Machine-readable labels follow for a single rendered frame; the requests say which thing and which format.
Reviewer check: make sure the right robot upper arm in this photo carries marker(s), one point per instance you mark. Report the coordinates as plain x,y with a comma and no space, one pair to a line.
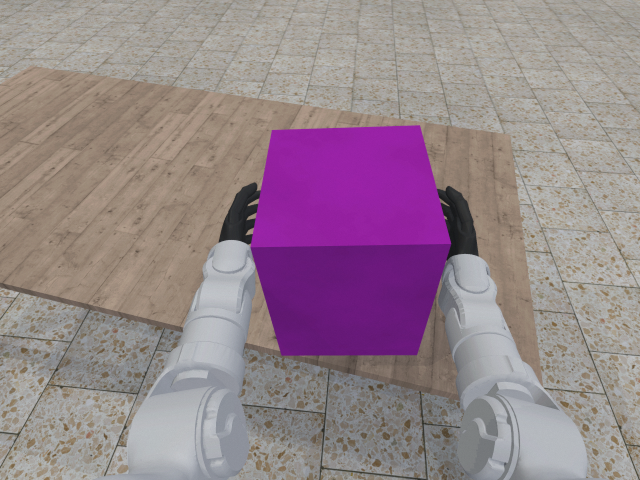
504,438

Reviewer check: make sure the robot left hand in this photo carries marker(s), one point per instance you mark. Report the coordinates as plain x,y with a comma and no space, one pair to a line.
236,225

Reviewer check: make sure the carton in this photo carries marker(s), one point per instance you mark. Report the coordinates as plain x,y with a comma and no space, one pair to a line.
350,240

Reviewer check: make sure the robot right hand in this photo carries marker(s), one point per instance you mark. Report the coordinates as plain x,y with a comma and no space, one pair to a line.
459,223

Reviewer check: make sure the robot right forearm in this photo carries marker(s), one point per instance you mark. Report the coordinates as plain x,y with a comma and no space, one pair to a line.
482,347

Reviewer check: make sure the table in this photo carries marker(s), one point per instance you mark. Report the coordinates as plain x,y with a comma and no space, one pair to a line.
114,191

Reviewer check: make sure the robot left forearm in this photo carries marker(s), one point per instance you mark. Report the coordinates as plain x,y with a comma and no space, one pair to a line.
211,347

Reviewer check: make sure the left robot upper arm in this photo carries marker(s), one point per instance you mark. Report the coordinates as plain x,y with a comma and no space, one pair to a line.
196,434

